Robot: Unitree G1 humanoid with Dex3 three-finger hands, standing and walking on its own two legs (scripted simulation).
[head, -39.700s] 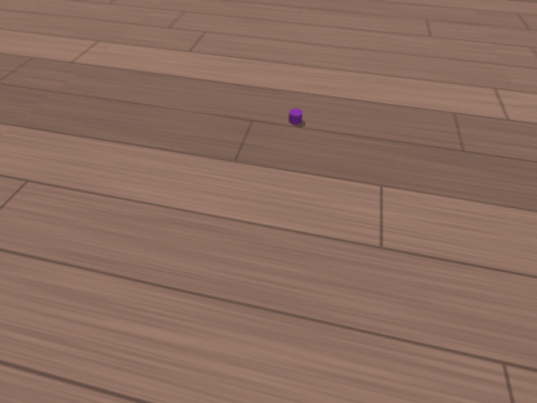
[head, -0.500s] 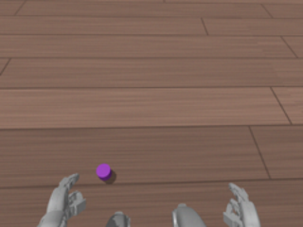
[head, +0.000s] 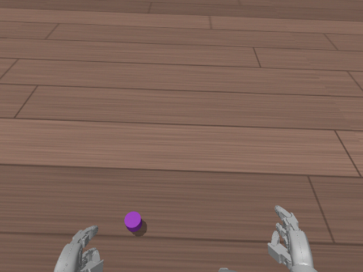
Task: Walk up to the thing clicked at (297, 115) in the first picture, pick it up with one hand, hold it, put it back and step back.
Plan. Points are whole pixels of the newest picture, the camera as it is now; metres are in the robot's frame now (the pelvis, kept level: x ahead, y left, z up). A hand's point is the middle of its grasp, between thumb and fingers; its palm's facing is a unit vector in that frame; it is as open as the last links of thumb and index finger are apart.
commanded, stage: home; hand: left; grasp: from above
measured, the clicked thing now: (133, 221) +0.47 +0.23 -0.68
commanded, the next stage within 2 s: stand in 1.70 s
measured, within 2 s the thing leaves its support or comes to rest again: neither
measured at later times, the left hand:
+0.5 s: hand (98, 269) +0.16 +0.18 -0.05, palm faces +0.02 -0.98 -0.19, open 7.4 cm
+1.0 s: hand (99, 270) +0.15 +0.18 -0.05, palm faces +0.03 -0.98 -0.19, open 7.4 cm
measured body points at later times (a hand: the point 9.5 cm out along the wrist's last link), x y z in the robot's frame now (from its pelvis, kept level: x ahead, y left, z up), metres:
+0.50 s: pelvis -0.01 +0.00 +0.00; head +0.01 +0.01 +0.45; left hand +0.15 +0.23 -0.03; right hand +0.14 -0.24 -0.06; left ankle -0.01 +0.13 -0.68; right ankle +0.02 -0.15 -0.68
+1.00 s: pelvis -0.01 +0.00 +0.00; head +0.00 +0.01 +0.45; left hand +0.15 +0.23 -0.03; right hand +0.15 -0.25 -0.06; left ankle -0.01 +0.13 -0.68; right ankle +0.02 -0.15 -0.68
